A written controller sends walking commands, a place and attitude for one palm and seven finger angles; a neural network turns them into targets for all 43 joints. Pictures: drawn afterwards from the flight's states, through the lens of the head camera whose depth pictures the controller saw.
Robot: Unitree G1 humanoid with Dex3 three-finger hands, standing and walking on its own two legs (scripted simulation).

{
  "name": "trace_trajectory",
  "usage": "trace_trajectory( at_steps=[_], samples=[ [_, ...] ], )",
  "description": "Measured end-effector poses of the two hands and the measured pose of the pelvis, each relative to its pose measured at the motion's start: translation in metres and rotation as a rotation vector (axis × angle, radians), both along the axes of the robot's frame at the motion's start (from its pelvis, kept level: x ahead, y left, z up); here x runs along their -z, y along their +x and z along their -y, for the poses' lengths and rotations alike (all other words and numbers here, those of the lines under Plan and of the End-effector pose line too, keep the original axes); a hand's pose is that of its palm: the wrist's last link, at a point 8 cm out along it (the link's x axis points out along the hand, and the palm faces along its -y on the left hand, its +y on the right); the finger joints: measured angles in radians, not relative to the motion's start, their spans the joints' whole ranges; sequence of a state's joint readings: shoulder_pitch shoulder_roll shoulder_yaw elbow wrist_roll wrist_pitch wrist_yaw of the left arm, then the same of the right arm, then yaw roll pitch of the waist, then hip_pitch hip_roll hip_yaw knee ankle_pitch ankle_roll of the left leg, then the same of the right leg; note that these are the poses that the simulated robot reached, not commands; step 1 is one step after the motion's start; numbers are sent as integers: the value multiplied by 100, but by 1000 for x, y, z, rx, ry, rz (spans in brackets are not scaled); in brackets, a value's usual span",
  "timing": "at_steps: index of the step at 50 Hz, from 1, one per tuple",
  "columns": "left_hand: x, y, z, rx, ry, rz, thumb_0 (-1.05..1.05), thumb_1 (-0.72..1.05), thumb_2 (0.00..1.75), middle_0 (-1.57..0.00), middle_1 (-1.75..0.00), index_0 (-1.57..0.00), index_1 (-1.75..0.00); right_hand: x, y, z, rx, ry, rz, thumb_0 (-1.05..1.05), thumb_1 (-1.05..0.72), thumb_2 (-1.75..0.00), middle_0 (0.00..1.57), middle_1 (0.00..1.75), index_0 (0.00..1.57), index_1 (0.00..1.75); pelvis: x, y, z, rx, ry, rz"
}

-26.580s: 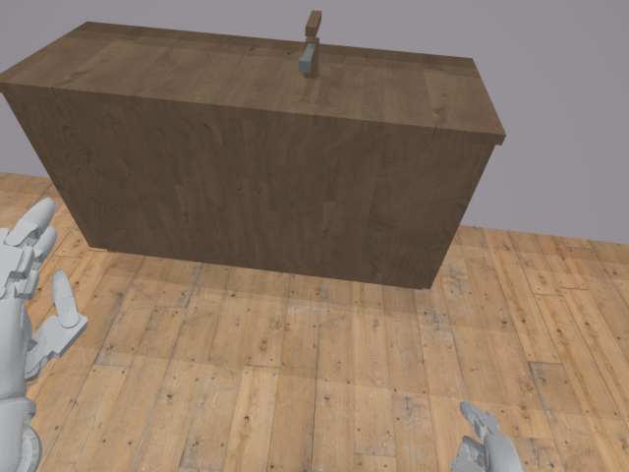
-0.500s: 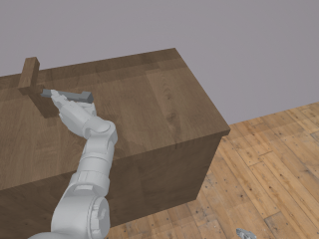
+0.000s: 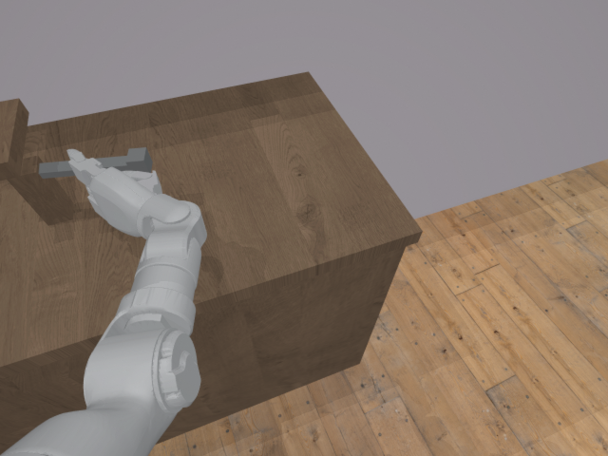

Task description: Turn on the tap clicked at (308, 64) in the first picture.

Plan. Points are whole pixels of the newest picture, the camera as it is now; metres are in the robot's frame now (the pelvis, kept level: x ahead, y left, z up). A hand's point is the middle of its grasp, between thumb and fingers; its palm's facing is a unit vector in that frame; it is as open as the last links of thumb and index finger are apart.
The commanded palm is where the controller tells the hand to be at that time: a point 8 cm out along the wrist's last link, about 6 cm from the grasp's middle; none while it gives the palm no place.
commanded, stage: lift the hand up off the lever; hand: left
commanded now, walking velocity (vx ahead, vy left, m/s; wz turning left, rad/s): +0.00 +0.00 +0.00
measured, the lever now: (139, 162) +0.50 +0.22 +0.11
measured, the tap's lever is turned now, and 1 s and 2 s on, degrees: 77 80 80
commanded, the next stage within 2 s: none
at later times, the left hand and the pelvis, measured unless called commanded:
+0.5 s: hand (142, 170) +0.46 +0.20 +0.13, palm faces +0.82 -0.57 -0.09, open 7.8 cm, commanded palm +0.41 +0.21 +0.13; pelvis +0.02 +0.01 +0.01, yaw -1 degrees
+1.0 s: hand (139, 169) +0.45 +0.20 +0.14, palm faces +0.81 -0.58 -0.08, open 7.8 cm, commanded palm +0.40 +0.21 +0.15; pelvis +0.01 +0.02 +0.01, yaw +0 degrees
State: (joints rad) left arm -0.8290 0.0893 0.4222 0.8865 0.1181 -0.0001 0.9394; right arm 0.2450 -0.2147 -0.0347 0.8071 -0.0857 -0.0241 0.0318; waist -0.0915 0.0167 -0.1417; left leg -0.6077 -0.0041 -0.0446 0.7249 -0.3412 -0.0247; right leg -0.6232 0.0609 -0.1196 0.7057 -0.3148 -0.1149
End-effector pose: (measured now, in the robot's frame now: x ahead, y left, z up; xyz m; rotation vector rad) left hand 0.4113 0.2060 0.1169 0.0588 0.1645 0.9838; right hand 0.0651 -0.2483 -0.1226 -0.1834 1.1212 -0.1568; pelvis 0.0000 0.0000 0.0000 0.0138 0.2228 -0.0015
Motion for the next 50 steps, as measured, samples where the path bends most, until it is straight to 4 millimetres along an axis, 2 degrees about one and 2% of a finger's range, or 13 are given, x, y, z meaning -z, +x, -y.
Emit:
trace_trajectory(
  at_steps=[7,12,35,42,50],
  samples=[
    [-2,5,-6,-4,-2,12,1,91,91,-16,-15,-16,-15,-1,-11,0,20,1,-23,1,-91,-90,20,30,20,30,-1,5,-3,10,-2,-6],
    [-4,2,-6,10,-3,22,2,91,90,-16,-15,-16,-15,-2,-11,-3,19,9,-23,1,-91,-90,20,30,20,30,-3,9,-6,10,-5,8],
    [-22,-11,-16,28,-25,26,1,90,90,-15,-15,-16,-15,-19,50,-23,-59,21,106,1,-91,-90,20,30,20,30,-11,15,-16,-2,-11,64],
    [-26,-13,-14,37,-24,22,1,90,90,-15,-15,-16,-15,-20,56,-27,-63,25,116,1,-91,-90,20,30,20,30,-12,15,-17,-2,-12,72],
    [-31,-14,-8,33,-42,21,1,90,90,-14,-15,-16,-15,-18,53,-29,-59,36,108,1,-91,-90,20,30,20,30,-13,14,-17,3,-9,78]
  ],
)
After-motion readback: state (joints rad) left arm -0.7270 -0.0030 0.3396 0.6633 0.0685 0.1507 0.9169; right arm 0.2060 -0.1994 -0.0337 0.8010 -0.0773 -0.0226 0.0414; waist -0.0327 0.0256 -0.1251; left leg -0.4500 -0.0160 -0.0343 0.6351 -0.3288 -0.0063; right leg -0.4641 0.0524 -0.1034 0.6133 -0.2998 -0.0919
